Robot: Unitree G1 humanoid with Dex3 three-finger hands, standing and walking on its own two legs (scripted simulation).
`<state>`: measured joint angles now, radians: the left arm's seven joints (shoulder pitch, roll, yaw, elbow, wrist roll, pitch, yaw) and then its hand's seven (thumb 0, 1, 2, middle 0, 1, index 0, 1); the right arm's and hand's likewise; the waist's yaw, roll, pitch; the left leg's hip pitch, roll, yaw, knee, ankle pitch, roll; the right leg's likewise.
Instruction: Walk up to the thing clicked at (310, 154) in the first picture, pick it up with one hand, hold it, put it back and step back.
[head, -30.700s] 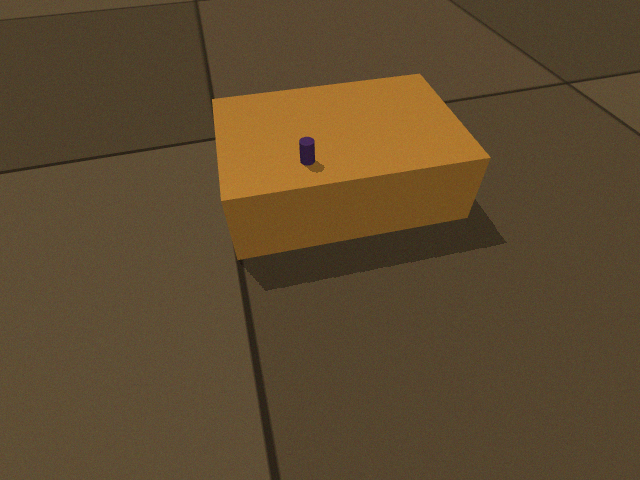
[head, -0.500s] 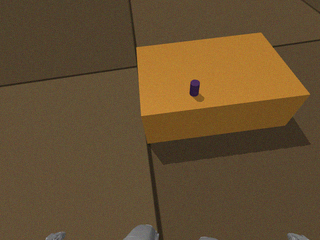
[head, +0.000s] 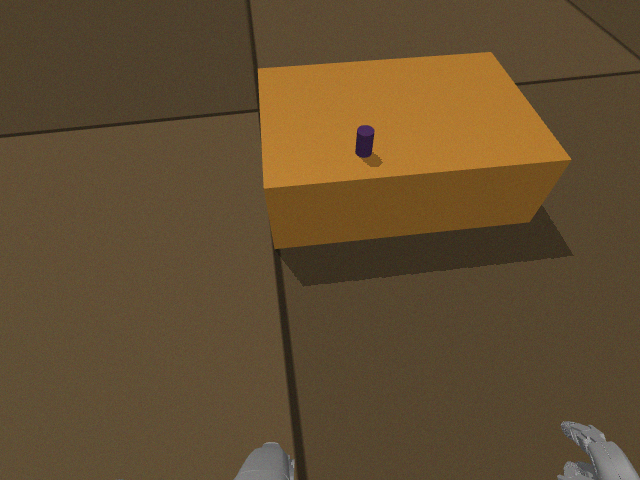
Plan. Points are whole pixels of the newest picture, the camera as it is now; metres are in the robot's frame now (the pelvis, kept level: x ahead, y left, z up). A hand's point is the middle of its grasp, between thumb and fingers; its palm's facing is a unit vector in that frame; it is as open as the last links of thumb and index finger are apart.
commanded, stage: step back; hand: right
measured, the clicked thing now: (364, 141) +1.11 -0.10 -0.38
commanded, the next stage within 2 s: stand in 1.08 s
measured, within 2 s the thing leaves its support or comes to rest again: neither
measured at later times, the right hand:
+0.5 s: hand out of the picture +0.03 -0.26 -0.14, palm faces -0.06 +0.93 -0.35, open 7.4 cm
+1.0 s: hand (518, 473) +0.15 -0.23 -0.13, palm faces -0.12 +0.92 -0.38, open 7.4 cm
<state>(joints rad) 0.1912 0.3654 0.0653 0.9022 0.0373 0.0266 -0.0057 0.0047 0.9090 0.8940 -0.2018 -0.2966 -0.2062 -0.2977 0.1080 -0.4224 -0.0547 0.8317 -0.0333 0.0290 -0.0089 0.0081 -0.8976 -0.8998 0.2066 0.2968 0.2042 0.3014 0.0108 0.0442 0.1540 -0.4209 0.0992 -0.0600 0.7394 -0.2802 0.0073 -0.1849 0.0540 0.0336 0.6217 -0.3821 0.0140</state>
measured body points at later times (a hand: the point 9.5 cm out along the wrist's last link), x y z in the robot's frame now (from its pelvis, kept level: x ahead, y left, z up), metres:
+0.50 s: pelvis -0.02 -0.01 +0.01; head +0.00 +0.00 +0.46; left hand +0.05 +0.33 -0.10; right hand +0.03 -0.31 -0.11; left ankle -0.03 +0.13 -0.72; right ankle +0.02 -0.12 -0.72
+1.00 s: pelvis +0.03 +0.01 +0.01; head +0.05 +0.04 +0.46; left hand +0.09 +0.33 -0.12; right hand +0.16 -0.27 -0.10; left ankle +0.05 +0.14 -0.72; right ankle +0.02 -0.12 -0.72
